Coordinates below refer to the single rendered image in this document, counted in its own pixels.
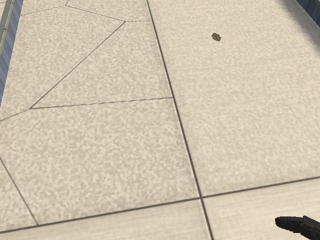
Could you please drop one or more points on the right robot hand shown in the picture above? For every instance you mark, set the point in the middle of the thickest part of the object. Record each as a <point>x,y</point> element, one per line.
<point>306,226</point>

